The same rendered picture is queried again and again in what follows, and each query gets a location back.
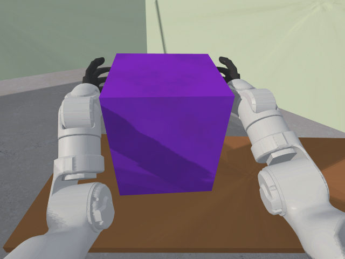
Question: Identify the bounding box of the left robot upper arm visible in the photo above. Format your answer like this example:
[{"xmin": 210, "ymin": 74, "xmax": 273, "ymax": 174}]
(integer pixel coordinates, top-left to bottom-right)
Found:
[{"xmin": 3, "ymin": 182, "xmax": 115, "ymax": 259}]

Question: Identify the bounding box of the right robot hand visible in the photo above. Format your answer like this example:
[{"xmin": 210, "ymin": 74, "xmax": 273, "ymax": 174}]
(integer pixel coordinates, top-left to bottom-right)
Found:
[{"xmin": 216, "ymin": 57, "xmax": 240, "ymax": 83}]

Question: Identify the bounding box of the robot left forearm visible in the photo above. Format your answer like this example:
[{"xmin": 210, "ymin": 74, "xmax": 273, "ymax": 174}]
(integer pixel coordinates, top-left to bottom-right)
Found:
[{"xmin": 46, "ymin": 83, "xmax": 105, "ymax": 227}]

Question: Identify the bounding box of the table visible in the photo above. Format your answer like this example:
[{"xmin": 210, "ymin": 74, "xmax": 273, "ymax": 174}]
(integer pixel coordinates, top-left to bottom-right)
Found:
[{"xmin": 3, "ymin": 134, "xmax": 345, "ymax": 253}]

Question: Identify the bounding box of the carton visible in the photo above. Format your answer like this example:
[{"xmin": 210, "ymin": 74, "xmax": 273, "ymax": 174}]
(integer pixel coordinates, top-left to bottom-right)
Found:
[{"xmin": 99, "ymin": 53, "xmax": 235, "ymax": 196}]

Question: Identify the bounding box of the robot right forearm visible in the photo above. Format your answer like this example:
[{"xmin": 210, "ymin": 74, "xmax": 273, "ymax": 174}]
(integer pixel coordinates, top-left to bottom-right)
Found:
[{"xmin": 227, "ymin": 79, "xmax": 329, "ymax": 197}]

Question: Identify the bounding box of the right robot upper arm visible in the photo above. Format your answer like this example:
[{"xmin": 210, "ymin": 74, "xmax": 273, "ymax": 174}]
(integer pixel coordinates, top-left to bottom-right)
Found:
[{"xmin": 258, "ymin": 158, "xmax": 345, "ymax": 259}]

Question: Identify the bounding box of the left robot hand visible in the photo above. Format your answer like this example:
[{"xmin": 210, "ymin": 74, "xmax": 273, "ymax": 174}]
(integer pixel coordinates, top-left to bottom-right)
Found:
[{"xmin": 82, "ymin": 57, "xmax": 111, "ymax": 93}]

